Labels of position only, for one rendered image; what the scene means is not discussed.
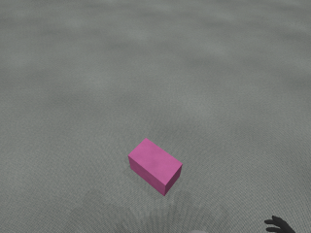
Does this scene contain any carton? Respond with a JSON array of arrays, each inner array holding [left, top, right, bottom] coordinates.
[[128, 138, 183, 196]]

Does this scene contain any robot right hand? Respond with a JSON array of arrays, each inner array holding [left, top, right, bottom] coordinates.
[[264, 216, 295, 233]]

